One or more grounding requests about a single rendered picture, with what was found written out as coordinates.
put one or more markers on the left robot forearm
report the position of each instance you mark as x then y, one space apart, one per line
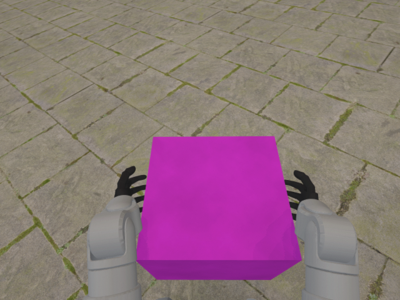
111 251

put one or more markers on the robot right hand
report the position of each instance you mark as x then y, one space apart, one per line
306 188

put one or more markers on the carton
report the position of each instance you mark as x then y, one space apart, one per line
216 208

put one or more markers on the robot left hand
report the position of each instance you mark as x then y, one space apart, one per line
124 184

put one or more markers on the right robot forearm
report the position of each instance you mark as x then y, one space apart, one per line
330 253

